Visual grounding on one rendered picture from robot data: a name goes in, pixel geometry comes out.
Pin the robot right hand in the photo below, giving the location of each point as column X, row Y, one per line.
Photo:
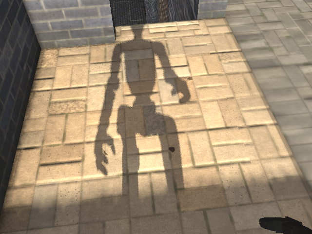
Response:
column 285, row 225

